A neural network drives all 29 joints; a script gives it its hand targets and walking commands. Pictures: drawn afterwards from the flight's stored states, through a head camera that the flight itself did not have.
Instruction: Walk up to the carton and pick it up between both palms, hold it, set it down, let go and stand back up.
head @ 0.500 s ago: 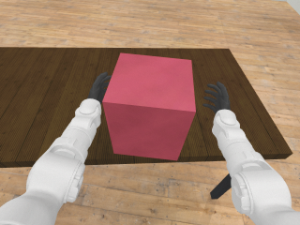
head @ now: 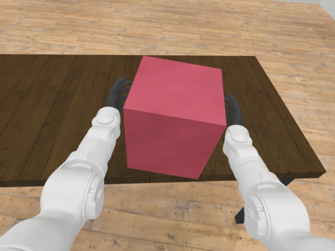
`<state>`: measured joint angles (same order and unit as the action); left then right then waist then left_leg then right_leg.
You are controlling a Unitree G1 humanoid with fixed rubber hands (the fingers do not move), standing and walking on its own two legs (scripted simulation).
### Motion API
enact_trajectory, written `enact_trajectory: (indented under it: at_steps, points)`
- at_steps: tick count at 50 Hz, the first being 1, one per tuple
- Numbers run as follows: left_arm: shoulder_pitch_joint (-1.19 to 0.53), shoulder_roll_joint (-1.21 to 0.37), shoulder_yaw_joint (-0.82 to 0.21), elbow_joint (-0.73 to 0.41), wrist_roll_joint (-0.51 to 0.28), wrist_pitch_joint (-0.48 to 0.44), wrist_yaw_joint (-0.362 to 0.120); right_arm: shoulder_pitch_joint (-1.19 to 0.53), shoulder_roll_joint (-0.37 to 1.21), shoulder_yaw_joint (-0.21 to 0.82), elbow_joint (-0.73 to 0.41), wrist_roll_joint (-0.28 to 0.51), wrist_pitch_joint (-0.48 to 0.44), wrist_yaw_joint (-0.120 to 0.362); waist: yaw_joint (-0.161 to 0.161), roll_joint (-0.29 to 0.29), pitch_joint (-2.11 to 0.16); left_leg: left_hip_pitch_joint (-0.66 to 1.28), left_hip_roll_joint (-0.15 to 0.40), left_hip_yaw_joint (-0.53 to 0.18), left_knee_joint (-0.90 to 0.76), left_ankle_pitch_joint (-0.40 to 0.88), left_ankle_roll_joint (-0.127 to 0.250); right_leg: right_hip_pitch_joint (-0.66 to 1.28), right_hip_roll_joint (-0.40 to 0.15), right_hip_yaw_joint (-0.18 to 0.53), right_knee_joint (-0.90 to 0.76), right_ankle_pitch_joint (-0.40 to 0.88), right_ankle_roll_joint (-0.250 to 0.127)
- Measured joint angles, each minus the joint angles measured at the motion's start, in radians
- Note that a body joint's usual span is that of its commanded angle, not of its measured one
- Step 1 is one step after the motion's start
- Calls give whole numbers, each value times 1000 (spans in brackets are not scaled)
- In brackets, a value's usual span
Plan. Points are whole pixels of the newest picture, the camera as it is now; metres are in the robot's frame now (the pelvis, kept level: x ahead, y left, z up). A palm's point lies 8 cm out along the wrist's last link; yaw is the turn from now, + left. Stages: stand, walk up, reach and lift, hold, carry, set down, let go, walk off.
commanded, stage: reach and lift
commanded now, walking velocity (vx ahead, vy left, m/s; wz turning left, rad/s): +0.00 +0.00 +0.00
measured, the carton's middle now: (172, 120) +0.44 -0.03 +0.05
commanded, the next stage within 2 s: none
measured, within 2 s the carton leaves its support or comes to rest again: leaves its support in 1.10 s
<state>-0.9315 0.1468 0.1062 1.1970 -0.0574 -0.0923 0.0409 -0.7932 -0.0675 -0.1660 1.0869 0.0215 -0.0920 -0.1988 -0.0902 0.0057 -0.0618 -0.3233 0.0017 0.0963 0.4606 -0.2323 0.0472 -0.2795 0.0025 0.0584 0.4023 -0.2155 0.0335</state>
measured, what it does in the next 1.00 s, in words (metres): stands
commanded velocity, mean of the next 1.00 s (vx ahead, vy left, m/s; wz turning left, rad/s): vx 0.00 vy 0.00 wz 0.00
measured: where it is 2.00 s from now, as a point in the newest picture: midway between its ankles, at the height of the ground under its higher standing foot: outside the picture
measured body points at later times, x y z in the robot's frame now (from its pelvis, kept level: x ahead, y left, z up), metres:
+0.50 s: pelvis +0.00 +0.01 +0.00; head +0.02 +0.02 +0.45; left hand +0.44 +0.13 +0.09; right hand +0.40 -0.17 +0.08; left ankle +0.00 +0.08 -0.74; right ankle -0.01 -0.15 -0.74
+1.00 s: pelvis +0.00 +0.01 +0.00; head +0.02 +0.02 +0.45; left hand +0.44 +0.13 +0.10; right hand +0.40 -0.17 +0.08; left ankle +0.00 +0.08 -0.74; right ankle -0.01 -0.15 -0.74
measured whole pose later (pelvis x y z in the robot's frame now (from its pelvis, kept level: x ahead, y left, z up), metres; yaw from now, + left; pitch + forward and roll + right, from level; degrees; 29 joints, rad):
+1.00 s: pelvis +0.00 +0.01 +0.00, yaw +0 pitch +5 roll -2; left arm -0.88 0.10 0.28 1.20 0.12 -0.17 0.03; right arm -0.76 0.03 -0.41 1.09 -0.25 -0.23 -0.19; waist -0.09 0.01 -0.06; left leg -0.33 0.00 0.09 0.46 -0.23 0.05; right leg -0.26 0.00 0.05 0.37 -0.19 0.04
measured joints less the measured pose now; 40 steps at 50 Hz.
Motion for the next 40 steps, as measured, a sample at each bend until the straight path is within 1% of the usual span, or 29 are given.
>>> enact_trajectory:
  at_steps: [1,2,4,7,10,13,17,22,40]
  points:
    - [-1,-5,17,0,16,-2,-4,0,11,-9,0,-18,-4,8,0,0,0,0,0,0,0,0,0,0,0,0,0,0,0]
    - [-1,-9,38,0,40,-2,-5,0,24,-32,0,-39,-8,3,0,0,0,0,0,0,0,0,0,0,0,0,0,0,0]
    - [3,-16,87,0,91,-6,-13,0,50,-98,0,-98,-21,-3,0,0,0,0,0,0,0,0,0,0,0,0,0,0,0]
    - [16,-22,156,0,157,-19,-30,0,81,-173,0,-182,-47,4,0,0,0,0,0,0,0,0,0,0,0,0,0,0,0]
    - [37,-23,180,0,177,-35,-32,1,95,-202,0,-234,-64,19,0,0,0,0,0,-1,0,0,0,3,0,-1,-6,3,0]
    - [52,-25,184,0,179,-56,-34,3,98,-213,0,-261,-73,24,0,0,0,0,0,-4,0,0,0,9,0,-4,-18,8,0]
    - [50,-33,184,0,179,-58,-33,9,98,-230,0,-268,-83,23,0,0,0,0,0,-4,0,0,0,15,0,-4,-30,15,1]
    - [48,-40,182,0,179,-61,-20,13,98,-238,0,-268,-95,26,0,0,0,-3,0,-4,0,1,0,15,-1,-4,-36,19,2]
    - [50,-41,182,0,179,-65,-19,17,98,-243,0,-269,-103,32,0,0,0,-3,0,-4,-1,3,0,15,-1,-5,-36,20,2]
